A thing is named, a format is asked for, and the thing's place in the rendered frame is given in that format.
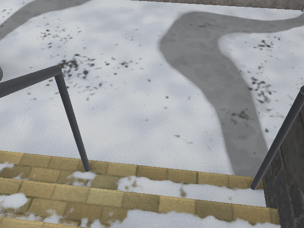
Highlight stairs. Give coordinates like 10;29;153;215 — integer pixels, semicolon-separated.
0;150;281;228

